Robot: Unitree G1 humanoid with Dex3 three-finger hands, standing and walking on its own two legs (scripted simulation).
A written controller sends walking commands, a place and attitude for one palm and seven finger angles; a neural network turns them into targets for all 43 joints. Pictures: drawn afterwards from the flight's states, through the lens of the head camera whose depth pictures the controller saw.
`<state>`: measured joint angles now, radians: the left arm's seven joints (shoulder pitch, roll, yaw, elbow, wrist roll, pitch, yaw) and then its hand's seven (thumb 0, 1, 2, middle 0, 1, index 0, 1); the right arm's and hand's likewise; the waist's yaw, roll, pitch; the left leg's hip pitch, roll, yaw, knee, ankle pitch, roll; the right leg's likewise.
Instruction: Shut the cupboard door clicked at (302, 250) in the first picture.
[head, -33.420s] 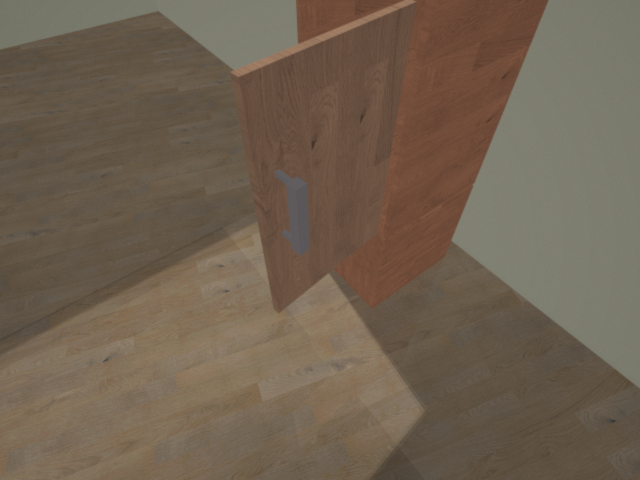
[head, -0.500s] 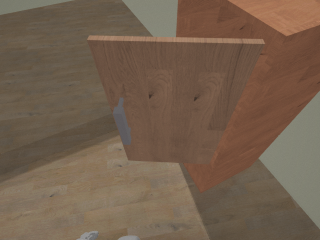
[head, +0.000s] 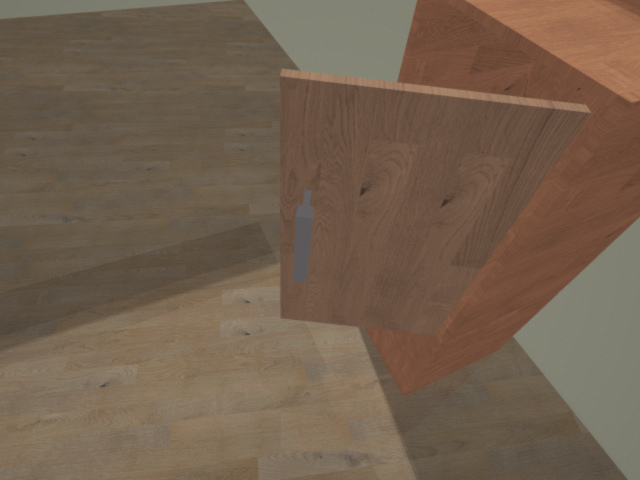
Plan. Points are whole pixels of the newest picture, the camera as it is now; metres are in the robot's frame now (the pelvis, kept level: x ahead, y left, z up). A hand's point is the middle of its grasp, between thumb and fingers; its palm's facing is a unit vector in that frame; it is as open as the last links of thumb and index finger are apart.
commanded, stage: come to a stop and stand still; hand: left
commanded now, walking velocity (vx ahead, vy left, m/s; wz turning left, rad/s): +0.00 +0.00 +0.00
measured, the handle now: (303, 237) +0.47 +0.07 -0.01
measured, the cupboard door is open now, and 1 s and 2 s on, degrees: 61 61 61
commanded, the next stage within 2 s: look again from close up in 0.64 s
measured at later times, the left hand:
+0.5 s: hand out of the picture -0.04 +0.14 -0.18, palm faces +0.01 -0.99 -0.14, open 7.3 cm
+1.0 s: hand out of the picture -0.03 +0.16 -0.18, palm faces +0.03 -0.98 -0.20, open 7.4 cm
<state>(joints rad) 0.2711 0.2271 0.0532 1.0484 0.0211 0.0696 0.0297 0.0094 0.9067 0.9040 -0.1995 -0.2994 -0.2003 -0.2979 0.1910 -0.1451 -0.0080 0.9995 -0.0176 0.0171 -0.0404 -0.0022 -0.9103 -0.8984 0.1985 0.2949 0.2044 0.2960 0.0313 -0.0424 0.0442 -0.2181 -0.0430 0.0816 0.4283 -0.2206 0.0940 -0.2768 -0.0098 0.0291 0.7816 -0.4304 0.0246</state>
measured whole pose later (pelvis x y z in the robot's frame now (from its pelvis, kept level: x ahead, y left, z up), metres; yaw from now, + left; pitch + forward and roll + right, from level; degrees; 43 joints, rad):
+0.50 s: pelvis -0.03 -0.02 +0.00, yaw -1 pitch -2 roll +0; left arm 0.31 0.13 0.00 1.13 0.01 0.01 0.04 0.01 0.91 0.90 -0.20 -0.30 -0.20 -0.30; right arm 0.34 -0.13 -0.01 1.18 -0.01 0.02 -0.03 0.00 -0.91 -0.90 0.20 0.29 0.20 0.30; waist -0.02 -0.04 0.02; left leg -0.19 -0.04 0.09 0.36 -0.15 0.06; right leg -0.07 0.01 0.02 0.38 -0.29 -0.01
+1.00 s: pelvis -0.02 -0.01 -0.01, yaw +1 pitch +0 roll -1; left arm 0.34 0.13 -0.02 1.09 0.02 -0.03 0.05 0.01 0.90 0.90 -0.20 -0.30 -0.20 -0.30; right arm 0.29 -0.17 0.00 1.07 -0.02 -0.01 -0.02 0.01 -0.93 -0.90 0.20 0.29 0.20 0.30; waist -0.01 0.03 0.01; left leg -0.29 -0.04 0.07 0.55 -0.26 0.08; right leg -0.13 0.01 0.00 0.51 -0.37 0.00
